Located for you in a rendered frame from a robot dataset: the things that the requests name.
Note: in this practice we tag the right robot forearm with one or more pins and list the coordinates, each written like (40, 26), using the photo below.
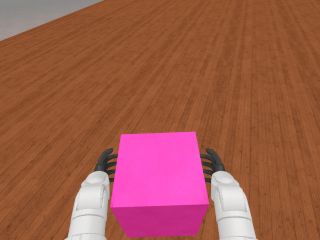
(232, 210)

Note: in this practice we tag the carton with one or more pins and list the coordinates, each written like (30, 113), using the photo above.
(159, 187)

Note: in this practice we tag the left robot forearm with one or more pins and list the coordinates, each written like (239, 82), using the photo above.
(89, 215)

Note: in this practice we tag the left robot hand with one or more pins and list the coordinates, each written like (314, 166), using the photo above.
(102, 164)

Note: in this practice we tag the right robot hand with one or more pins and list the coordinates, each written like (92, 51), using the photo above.
(216, 164)

